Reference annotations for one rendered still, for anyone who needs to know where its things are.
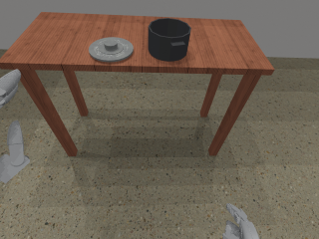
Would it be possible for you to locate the pot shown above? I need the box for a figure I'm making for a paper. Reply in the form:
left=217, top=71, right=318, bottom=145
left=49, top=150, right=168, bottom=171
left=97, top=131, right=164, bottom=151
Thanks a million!
left=148, top=18, right=191, bottom=62

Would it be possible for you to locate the robot left hand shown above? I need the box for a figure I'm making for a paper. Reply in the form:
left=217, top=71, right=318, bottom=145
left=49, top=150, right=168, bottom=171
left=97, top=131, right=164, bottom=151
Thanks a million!
left=0, top=69, right=30, bottom=184

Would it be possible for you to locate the knob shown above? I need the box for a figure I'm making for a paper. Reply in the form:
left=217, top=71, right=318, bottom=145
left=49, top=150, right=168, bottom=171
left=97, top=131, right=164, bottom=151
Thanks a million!
left=104, top=39, right=118, bottom=50

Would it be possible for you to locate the robot right hand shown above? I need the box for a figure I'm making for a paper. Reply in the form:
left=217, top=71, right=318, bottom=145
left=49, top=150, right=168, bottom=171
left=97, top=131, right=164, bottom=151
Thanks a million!
left=222, top=203, right=260, bottom=239

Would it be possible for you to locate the table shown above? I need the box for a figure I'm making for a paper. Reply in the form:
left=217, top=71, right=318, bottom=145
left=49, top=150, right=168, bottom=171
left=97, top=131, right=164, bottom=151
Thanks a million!
left=0, top=12, right=275, bottom=156

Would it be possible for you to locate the lid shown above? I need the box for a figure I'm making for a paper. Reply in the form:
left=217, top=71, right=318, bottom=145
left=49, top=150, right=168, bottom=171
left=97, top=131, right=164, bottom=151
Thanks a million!
left=89, top=37, right=134, bottom=63

